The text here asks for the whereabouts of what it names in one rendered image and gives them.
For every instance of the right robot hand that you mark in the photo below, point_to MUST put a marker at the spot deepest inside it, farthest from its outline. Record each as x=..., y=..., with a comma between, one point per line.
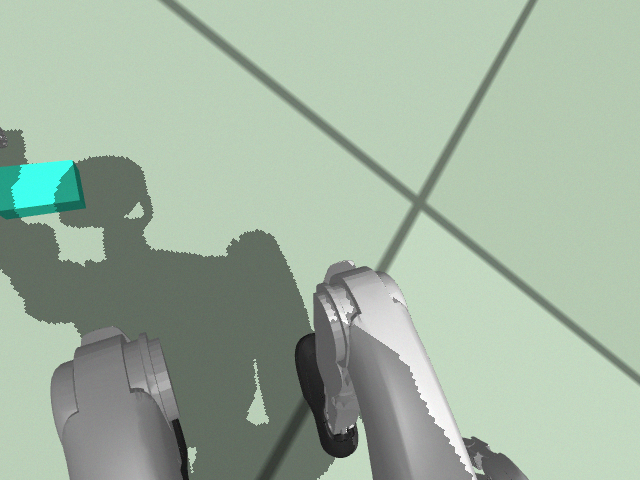
x=495, y=466

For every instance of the right robot foot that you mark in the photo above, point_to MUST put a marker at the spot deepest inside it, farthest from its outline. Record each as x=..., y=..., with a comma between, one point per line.
x=312, y=386

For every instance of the left robot foot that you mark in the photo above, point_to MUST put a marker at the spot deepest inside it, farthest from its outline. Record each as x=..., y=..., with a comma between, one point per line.
x=182, y=448

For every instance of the small box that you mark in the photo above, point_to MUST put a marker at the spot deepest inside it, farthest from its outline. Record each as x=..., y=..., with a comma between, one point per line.
x=40, y=188

